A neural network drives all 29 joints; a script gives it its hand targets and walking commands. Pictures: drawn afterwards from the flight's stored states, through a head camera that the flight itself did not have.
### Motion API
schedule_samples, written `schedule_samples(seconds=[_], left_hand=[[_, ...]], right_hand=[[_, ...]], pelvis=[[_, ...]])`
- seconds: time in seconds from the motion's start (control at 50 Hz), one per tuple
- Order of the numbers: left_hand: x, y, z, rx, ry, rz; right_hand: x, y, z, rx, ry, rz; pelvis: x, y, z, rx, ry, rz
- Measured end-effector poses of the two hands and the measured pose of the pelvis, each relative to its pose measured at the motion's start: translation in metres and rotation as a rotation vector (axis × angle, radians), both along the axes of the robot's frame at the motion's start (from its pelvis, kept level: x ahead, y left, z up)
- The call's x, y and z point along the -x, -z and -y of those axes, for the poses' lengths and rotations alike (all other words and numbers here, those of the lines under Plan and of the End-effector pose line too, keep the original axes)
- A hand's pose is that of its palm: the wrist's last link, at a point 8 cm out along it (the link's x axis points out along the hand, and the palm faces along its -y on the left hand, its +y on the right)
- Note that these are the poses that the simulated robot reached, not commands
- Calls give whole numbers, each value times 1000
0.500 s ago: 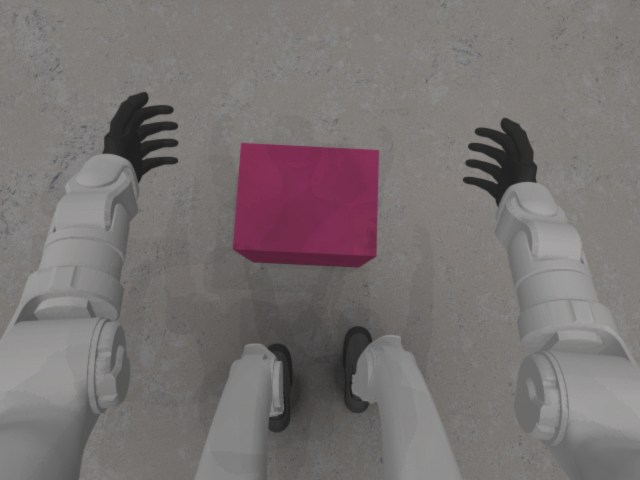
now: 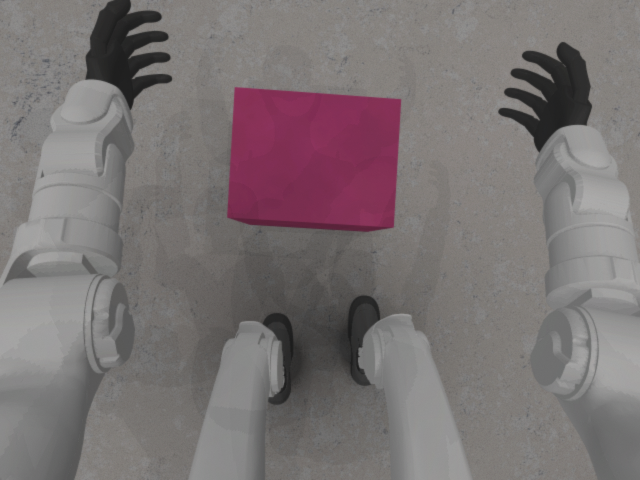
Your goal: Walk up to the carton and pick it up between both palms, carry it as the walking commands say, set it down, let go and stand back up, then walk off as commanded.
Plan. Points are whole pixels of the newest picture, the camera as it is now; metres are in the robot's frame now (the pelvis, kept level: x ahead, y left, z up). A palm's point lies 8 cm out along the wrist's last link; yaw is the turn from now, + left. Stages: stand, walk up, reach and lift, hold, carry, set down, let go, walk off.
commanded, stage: reach and lift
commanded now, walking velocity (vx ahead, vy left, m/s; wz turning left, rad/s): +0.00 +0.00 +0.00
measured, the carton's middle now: (312, 172) +0.51 +0.00 -0.47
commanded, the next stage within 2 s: none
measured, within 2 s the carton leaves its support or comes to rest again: neither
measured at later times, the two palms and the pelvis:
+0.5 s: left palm (171, 134) +0.53 +0.21 -0.26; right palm (486, 152) +0.50 -0.25 -0.26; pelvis -0.03 -0.01 -0.14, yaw +1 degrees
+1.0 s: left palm (206, 162) +0.52 +0.20 -0.41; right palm (445, 174) +0.49 -0.24 -0.40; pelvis -0.04 -0.01 -0.24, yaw +0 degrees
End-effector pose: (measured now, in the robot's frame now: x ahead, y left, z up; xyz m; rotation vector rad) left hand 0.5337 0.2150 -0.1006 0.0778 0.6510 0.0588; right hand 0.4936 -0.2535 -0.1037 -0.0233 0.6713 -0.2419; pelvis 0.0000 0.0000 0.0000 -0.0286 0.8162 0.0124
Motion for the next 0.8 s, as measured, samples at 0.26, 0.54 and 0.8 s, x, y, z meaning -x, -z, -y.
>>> schedule_samples(seconds=[0.26, 0.54, 0.8], left_hand=[[2, 84, 13, -4, -22, -18], [8, 169, 5, -11, -38, -20], [13, 249, 16, -2, -40, -48]], right_hand=[[-9, 81, 3, -10, -15, -1], [-8, 168, -4, 4, -12, -17], [-4, 243, -11, 7, -5, -44]], pelvis=[[18, 74, 3, -12, 13, -19], [31, 148, 13, -15, 0, 24], [36, 205, 11, -3, 1, 120]])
